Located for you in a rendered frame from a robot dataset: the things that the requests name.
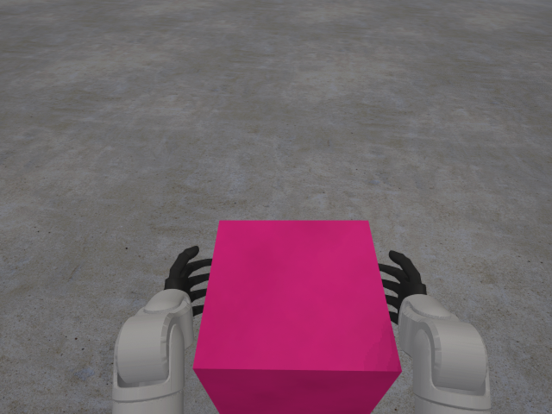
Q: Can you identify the robot left hand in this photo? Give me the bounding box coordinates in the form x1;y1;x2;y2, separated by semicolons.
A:
164;246;212;316

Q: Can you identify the robot right hand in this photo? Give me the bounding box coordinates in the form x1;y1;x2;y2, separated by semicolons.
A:
378;250;427;324

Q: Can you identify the carton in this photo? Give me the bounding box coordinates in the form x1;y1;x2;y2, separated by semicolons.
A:
192;220;402;414

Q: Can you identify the right robot forearm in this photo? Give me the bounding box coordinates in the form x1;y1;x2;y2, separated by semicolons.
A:
398;294;491;414

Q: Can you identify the left robot forearm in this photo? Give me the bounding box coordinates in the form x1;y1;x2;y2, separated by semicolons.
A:
112;289;194;414

